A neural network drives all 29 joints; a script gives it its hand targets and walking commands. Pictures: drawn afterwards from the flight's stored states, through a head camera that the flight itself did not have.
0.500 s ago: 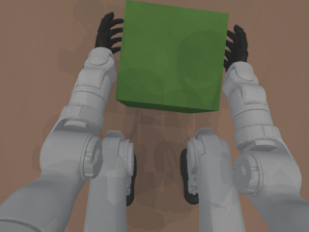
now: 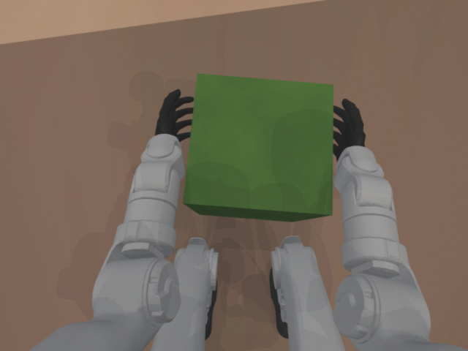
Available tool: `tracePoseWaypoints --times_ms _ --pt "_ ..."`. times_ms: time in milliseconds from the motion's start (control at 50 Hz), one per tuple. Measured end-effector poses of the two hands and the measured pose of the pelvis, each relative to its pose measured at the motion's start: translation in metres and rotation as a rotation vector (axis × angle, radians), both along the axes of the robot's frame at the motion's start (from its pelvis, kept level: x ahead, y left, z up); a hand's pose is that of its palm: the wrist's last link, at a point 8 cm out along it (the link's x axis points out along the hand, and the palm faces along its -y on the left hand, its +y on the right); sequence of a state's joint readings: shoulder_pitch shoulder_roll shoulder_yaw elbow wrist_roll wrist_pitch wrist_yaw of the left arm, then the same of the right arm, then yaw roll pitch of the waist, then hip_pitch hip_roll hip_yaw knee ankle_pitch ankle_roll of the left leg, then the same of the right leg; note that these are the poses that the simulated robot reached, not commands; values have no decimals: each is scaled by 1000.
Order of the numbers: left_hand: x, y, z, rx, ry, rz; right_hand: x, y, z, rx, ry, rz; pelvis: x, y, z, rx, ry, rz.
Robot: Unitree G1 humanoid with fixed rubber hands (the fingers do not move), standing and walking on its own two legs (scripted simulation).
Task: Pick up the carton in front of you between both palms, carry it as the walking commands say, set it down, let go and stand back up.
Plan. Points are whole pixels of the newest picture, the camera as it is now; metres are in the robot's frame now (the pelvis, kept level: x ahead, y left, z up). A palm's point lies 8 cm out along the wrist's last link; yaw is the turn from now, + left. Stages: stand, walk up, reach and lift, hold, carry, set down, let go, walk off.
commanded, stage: reach and lift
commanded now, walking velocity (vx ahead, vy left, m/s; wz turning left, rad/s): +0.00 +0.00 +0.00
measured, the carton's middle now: (254, 162) +0.44 -0.02 -0.12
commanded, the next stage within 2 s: none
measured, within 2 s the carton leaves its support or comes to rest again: neither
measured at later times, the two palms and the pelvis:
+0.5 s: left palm (122, 116) +0.42 +0.14 +0.11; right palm (404, 125) +0.40 -0.16 +0.11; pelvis +0.05 +0.00 +0.15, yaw +0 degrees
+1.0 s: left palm out of the picture +0.38 +0.14 +0.26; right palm out of the picture +0.37 -0.16 +0.26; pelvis +0.08 -0.01 +0.25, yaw +1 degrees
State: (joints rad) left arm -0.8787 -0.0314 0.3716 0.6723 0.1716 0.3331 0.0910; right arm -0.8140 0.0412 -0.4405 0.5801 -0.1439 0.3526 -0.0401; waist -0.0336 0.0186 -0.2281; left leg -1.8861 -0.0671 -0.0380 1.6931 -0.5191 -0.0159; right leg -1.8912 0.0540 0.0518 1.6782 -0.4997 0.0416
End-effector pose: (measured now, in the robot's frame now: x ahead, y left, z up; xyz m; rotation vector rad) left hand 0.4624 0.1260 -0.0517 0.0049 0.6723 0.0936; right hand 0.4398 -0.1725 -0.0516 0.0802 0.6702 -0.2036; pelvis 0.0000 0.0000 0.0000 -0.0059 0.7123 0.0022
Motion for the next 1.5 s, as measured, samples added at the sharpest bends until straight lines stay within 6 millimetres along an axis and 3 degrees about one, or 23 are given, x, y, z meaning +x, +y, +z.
tracePoseWaypoints --times_ms 240,620,820,1000,1100,1300,1500 --pt "-21 4 80 -15 12 16 -16 4 84 -9 12 13 24 -1 70 -6 -104 11" --pt "-56 13 201 -10 9 45 -44 12 201 -7 9 46 61 -1 177 4 -348 6" --pt "-72 15 262 -16 -2 56 -55 14 265 -16 -3 61 77 -3 221 6 -522 6" --pt "-87 19 313 7 -19 53 -65 17 315 -26 -20 87 82 -5 246 7 -690 9" --pt "-93 20 327 17 -11 54 -69 19 329 -28 -13 98 76 -6 250 8 -754 8" --pt "-95 19 329 13 4 46 -73 17 331 -35 2 94 63 -7 250 8 -792 5" --pt "-87 19 336 12 -7 46 -66 17 337 -36 -9 94 70 -6 253 7 -796 3"
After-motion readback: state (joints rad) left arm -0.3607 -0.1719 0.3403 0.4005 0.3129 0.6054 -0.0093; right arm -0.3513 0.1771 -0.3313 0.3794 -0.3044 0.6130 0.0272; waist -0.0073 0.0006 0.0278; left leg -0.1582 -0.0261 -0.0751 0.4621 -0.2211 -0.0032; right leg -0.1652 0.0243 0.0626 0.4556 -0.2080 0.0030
